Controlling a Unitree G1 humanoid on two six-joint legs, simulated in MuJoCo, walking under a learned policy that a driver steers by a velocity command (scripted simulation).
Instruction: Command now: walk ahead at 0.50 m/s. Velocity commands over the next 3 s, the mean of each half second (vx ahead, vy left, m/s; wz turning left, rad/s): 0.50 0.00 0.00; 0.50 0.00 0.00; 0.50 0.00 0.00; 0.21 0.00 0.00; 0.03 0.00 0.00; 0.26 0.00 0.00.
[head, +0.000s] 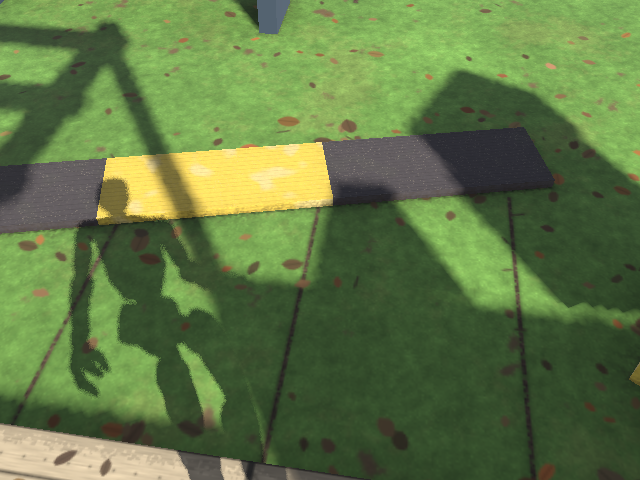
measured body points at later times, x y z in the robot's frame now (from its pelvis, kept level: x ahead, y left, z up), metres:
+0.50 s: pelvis +0.26 +0.02 -0.12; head +0.26 +0.03 +0.33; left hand +0.42 +0.27 -0.24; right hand +0.16 -0.21 -0.26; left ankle +0.14 +0.11 -0.80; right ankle +0.44 -0.13 -0.81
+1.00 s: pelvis +0.56 -0.02 -0.26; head +0.57 -0.02 +0.19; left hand +0.45 +0.22 -0.40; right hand +0.68 -0.27 -0.40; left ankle +0.74 +0.14 -0.93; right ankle +0.47 -0.10 -0.98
